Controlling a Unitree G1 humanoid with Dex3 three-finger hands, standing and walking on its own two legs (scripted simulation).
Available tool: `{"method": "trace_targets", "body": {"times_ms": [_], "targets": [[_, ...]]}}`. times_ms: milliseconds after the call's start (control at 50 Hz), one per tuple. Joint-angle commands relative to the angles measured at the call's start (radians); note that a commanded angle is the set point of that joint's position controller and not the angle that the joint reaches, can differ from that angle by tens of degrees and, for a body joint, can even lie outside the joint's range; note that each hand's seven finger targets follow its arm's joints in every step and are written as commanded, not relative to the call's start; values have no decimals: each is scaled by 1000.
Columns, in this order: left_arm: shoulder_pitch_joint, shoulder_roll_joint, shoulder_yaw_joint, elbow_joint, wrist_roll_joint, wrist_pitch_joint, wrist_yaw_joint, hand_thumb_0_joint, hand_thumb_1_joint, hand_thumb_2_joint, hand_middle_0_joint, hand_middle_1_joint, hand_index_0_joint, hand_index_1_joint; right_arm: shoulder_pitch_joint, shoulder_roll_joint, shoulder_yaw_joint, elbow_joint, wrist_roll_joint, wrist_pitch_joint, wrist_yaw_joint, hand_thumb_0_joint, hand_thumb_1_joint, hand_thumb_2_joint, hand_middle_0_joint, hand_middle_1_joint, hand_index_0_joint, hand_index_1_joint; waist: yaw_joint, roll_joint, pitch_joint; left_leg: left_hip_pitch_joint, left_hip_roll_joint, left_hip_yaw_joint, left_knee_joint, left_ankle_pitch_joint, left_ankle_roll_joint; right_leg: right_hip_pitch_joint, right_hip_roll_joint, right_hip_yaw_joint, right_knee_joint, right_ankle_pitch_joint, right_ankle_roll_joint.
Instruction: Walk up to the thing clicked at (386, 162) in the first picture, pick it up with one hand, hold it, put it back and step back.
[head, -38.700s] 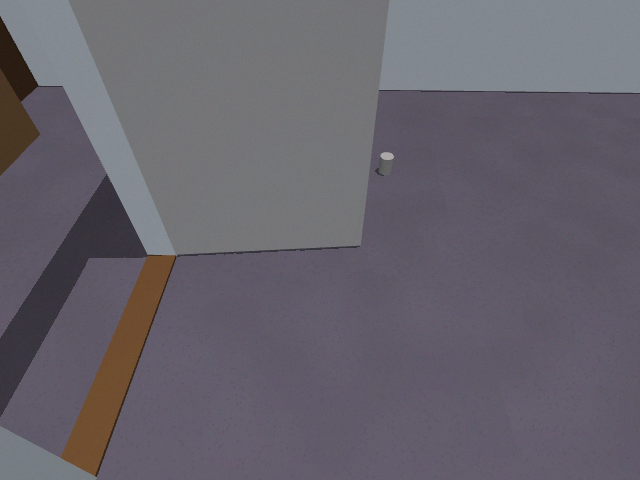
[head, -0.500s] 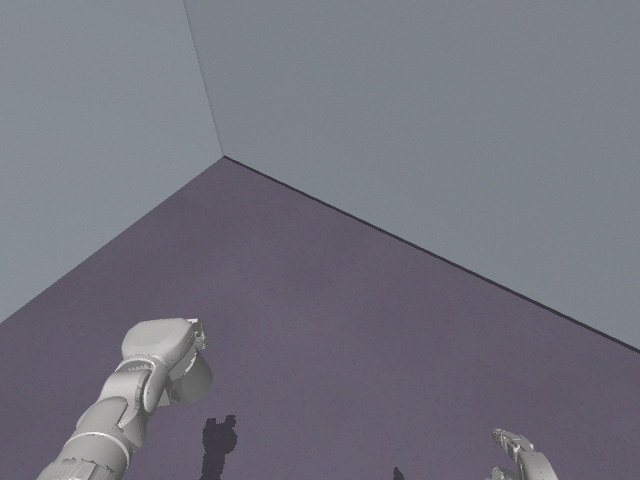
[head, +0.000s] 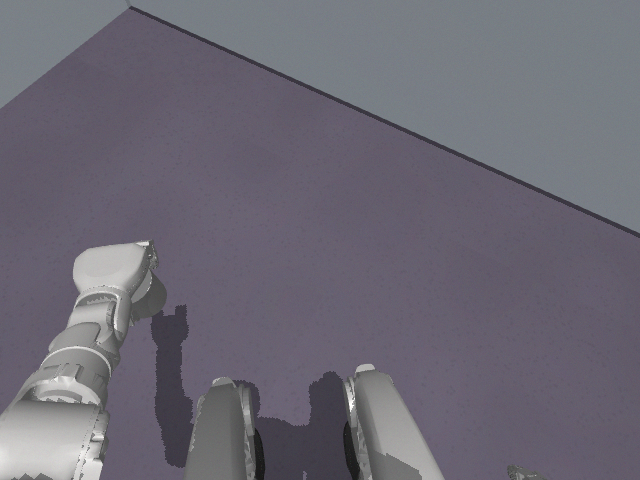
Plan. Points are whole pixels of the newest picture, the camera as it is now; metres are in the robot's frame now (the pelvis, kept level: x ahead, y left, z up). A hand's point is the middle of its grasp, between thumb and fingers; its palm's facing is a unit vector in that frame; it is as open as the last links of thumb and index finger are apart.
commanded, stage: crouch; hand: left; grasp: from above
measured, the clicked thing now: (136, 290) +0.42 +0.24 -0.16
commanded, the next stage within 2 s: lower in 1.18 s
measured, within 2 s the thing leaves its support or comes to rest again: neither
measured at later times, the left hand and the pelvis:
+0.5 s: hand (154, 314) +0.42 +0.26 -0.30, palm faces -0.45 -0.02 -0.89, open 9.6 cm; pelvis -0.01 +0.00 -0.14, yaw -2 degrees
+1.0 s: hand (163, 317) +0.43 +0.26 -0.37, palm faces -0.47 -0.02 -0.88, open 9.5 cm; pelvis -0.02 -0.01 -0.21, yaw -4 degrees
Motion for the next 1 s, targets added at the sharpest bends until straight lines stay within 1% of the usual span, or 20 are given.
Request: {"method": "trace_targets", "body": {"times_ms": [0,40,80,200,240,280,360,400,480,500,540,560,600,680,740,800,820,860,920,980], "targets": [[-358,276,63,-132,0,-9,27,0,404,827,-756,-917,-802,-871,75,-189,-55,-81,-11,-41,-7,0,-901,-899,199,299,200,299,-5,92,-506,329,-34,-49,-118,14,-4,17,20,-57,-95,68,-72],[-367,261,61,-135,-3,-27,23,0,417,819,-758,-910,-807,-860,78,-183,-50,-79,-14,-52,-1,0,-898,-897,199,299,200,299,-19,84,-525,272,-39,-51,-72,-12,0,-25,20,-62,-55,49,-73],[-369,301,79,-124,4,-43,23,0,462,841,-796,-916,-844,-867,85,-184,-45,-71,-20,-60,5,0,-899,-898,199,299,200,299,-20,59,-549,224,-42,-42,-13,-2,9,-46,21,-61,-30,54,-69],[-466,375,113,-167,33,-86,53,0,516,877,-850,-910,-892,-868,90,-192,-33,-45,-37,-80,30,0,-906,-902,199,299,200,299,-29,153,-656,196,-39,-46,105,31,5,-162,23,-71,86,76,-71],[-438,359,113,-128,40,-86,61,0,522,852,-855,-892,-898,-848,91,-195,-31,-35,-43,-84,37,0,-906,-902,199,299,200,299,-25,154,-648,188,-37,-54,130,49,2,-205,21,-81,122,83,-70],[-455,338,105,-122,35,-82,67,0,546,858,-866,-906,-912,-859,99,-198,-30,-26,-50,-88,48,0,-906,-902,199,299,200,299,-41,173,-652,193,-34,-63,155,83,-1,-232,16,-88,156,110,-68],[-466,377,122,-119,47,-77,69,0,541,834,-894,-846,-928,-812,95,-205,-33,-24,-57,-87,63,0,-913,-906,199,299,199,299,-24,215,-706,199,-30,-53,226,167,1,-257,23,-94,218,172,-69],[-435,353,119,-78,48,-73,67,0,563,851,-905,-861,-941,-825,98,-206,-28,-19,-63,-85,71,0,-912,-904,199,299,199,299,-35,209,-655,160,-29,-55,247,177,-1,-283,22,-99,243,179,-66],[-474,408,143,-91,45,-78,67,0,557,844,-910,-856,-943,-823,94,-199,-26,-31,-65,-80,84,0,-916,-906,199,299,199,299,-34,178,-649,57,-33,-20,310,127,15,-251,34,-89,247,174,-61],[-431,399,143,-47,46,-74,64,0,563,837,-911,-859,-947,-823,96,-194,-21,-29,-65,-79,87,0,-917,-906,199,299,199,299,-31,154,-613,43,-31,-24,312,116,14,-264,32,-91,254,163,-61],[-475,392,133,-76,38,-83,60,0,581,835,-916,-868,-954,-829,91,-200,-23,-29,-71,-81,94,0,-916,-906,199,299,199,299,-46,171,-630,25,-29,-18,345,123,18,-265,37,-91,273,177,-58],[-518,434,146,-107,41,-87,59,0,566,839,-916,-853,-949,-820,86,-203,-24,-27,-68,-78,92,0,-916,-906,199,299,199,299,-36,175,-666,16,-27,-14,361,124,20,-258,42,-88,282,182,-59],[-449,413,145,-44,46,-88,55,0,581,821,-911,-878,-954,-834,92,-199,-16,-29,-71,-76,100,0,-919,-906,199,299,199,299,-40,155,-614,-25,-28,-15,375,128,19,-265,41,-92,301,184,-55],[-501,458,165,-64,55,-104,54,0,566,825,-902,-861,-941,-821,88,-212,-20,-24,-72,-71,105,0,-915,-905,199,299,199,299,-32,202,-634,-7,-22,-28,393,120,12,-327,45,-102,348,166,-64],[-524,465,170,-64,62,-114,56,0,550,826,-885,-862,-923,-823,91,-223,-19,-21,-76,-68,110,0,-912,-904,199,300,200,299,-40,233,-618,-31,-22,-38,399,84,5,-369,42,-113,382,137,-68],[-495,440,156,11,59,-116,58,0,544,797,-879,-854,-920,-812,91,-214,-10,-18,-79,-69,115,0,-915,-904,199,300,199,300,-54,195,-553,-81,-22,-39,415,35,9,-396,42,-118,390,101,-66],[-560,473,171,-38,56,-125,60,0,532,815,-872,-851,-908,-813,87,-225,-11,-14,-79,-69,115,0,-911,-903,199,300,200,300,-53,204,-594,-88,-23,-40,423,32,11,-397,43,-117,402,103,-67],[-511,471,168,36,64,-120,59,0,517,787,-852,-866,-896,-821,96,-220,-5,-12,-80,-70,115,0,-916,-904,199,300,199,300,-55,188,-571,-98,-25,-35,443,39,12,-403,42,-118,408,105,-65],[-554,512,188,12,66,-129,64,0,524,805,-865,-852,-902,-814,94,-223,1,-3,-83,-69,115,0,-913,-904,199,300,199,300,-45,208,-600,-120,-26,-25,465,37,12,-400,46,-116,423,100,-66],[-549,506,179,59,67,-134,63,0,530,801,-865,-859,-904,-818,98,-227,8,4,-89,-72,117,0,-914,-904,199,300,200,300,-66,165,-551,-165,-26,-24,495,16,18,-416,46,-118,427,89,-61]]}}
